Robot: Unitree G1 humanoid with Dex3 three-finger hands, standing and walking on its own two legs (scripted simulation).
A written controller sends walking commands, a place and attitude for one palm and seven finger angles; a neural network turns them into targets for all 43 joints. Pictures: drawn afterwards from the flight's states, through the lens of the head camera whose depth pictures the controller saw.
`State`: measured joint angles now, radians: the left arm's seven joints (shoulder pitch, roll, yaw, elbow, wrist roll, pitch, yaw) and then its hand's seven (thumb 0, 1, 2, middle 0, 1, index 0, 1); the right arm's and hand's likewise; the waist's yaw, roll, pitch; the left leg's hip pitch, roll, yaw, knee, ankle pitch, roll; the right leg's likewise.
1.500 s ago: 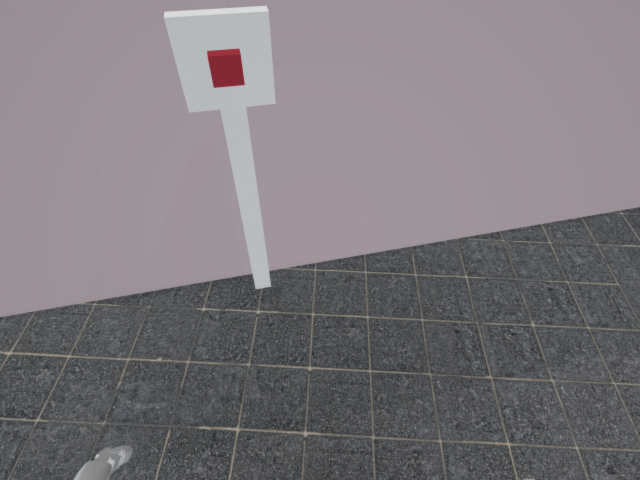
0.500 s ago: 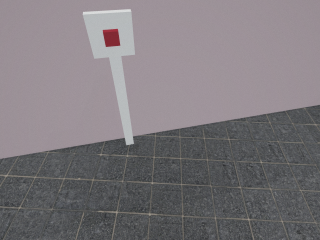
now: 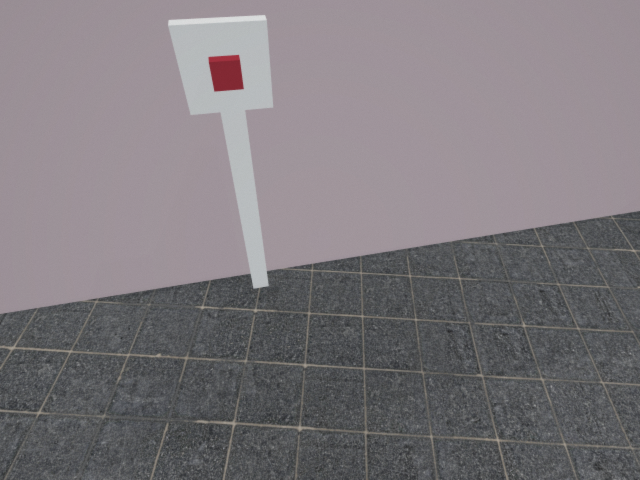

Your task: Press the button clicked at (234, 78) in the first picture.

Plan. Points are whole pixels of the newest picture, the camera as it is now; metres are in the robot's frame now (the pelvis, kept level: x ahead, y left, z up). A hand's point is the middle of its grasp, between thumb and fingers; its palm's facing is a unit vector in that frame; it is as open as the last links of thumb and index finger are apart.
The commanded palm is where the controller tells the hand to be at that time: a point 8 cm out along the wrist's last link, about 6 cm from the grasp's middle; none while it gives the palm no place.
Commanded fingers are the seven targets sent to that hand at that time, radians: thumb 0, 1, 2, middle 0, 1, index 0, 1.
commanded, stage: look at it before walking up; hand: left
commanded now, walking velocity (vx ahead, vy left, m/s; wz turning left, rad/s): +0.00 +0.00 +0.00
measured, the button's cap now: (226, 72) +0.87 +0.26 +0.09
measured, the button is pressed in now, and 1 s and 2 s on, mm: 0 0 0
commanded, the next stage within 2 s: turn to face it in 0.04 s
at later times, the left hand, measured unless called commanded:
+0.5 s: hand out of the picture +0.04 +0.23 -0.18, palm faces +0.07 -0.96 -0.26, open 7.4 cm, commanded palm none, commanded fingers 0.00 0.90 0.90 -0.20 -0.30 -0.20 -0.30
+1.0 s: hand out of the picture -0.05 +0.17 -0.17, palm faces +0.26 -0.93 -0.24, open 7.4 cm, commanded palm none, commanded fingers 0.00 0.90 0.90 -0.20 -0.30 -0.20 -0.30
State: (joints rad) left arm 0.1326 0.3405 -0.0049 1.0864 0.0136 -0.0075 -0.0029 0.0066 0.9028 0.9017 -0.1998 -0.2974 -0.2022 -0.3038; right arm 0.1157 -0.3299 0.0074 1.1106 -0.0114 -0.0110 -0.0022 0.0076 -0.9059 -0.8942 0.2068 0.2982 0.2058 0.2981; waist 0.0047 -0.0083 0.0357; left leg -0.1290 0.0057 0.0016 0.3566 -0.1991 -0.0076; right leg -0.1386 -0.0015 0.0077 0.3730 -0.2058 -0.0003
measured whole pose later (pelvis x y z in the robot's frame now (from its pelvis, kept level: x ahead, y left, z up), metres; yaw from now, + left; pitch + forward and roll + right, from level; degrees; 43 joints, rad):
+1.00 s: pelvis -0.04 -0.02 +0.00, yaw +12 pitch -2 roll +1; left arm 0.31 0.18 0.02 1.01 0.02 0.00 0.02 0.00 0.91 0.90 -0.20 -0.30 -0.20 -0.30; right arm 0.29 -0.22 -0.06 1.05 -0.03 0.05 0.00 0.01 -0.91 -0.89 0.20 0.30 0.20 0.30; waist 0.00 0.02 -0.03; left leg -0.44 -0.03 -0.04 0.87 -0.36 0.00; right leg -0.12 0.00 -0.01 0.44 -0.29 -0.02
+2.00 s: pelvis +0.25 -0.05 -0.01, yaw +10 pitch -1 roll -1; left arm 0.15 0.16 0.07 1.04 0.01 -0.08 0.02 -0.03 0.95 0.90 -0.20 -0.30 -0.20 -0.30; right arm 0.34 -0.16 -0.07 1.11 -0.03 -0.01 -0.02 0.01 -0.91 -0.89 0.20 0.30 0.20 0.30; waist -0.04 0.03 0.05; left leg -0.47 0.14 0.05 1.23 -0.33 0.00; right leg -0.26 0.00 -0.20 0.50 -0.23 -0.07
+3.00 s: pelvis +0.39 -0.08 -0.01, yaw +11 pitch -1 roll +3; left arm 0.19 0.14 0.04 0.99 0.03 0.00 0.04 0.00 0.91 0.90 -0.20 -0.30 -0.20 -0.30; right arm 0.22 -0.22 -0.08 1.05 -0.03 0.09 0.00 0.01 -0.91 -0.89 0.20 0.30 0.20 0.30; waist 0.01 0.04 0.06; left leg -0.42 0.02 0.01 1.10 -0.36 -0.06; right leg -0.29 -0.09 -0.09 0.49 -0.18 -0.02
